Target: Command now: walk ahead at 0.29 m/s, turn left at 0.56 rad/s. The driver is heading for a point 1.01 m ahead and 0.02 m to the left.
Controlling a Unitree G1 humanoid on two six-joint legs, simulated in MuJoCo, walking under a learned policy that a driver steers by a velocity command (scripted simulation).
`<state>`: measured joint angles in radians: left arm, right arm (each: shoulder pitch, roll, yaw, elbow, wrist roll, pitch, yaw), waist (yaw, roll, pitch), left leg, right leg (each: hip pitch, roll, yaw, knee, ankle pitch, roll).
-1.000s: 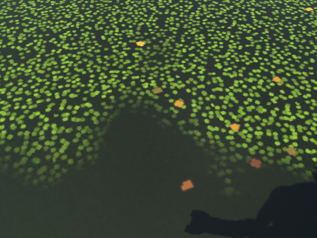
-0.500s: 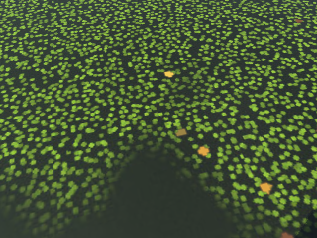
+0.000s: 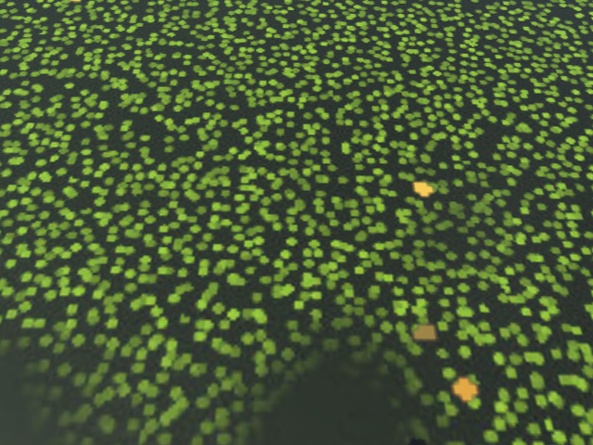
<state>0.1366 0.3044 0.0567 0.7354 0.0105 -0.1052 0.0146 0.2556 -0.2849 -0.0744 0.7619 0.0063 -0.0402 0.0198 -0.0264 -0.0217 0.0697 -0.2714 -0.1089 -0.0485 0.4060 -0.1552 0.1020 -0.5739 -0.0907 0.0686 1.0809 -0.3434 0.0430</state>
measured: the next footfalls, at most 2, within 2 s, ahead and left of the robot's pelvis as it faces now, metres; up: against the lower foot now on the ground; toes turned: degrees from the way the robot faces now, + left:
right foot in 0.24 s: +0.29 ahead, -0.12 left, +0.00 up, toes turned +11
left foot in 0.58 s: +0.18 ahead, +0.09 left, +0.00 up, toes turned +9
